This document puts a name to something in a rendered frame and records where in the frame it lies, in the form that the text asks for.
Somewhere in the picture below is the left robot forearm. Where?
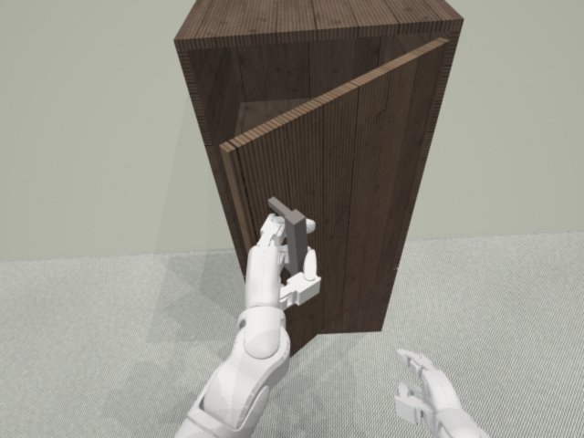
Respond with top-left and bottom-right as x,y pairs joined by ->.
173,306 -> 290,438

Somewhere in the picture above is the right robot forearm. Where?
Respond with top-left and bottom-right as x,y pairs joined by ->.
434,409 -> 490,438

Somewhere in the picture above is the robot left hand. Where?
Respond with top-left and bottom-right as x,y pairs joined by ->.
245,214 -> 321,311

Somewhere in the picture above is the robot right hand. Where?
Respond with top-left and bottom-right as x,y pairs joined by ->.
394,349 -> 463,436

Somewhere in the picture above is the handle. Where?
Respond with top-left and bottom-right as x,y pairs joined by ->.
267,197 -> 308,277

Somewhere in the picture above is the cupboard door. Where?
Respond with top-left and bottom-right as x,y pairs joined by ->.
219,37 -> 450,358

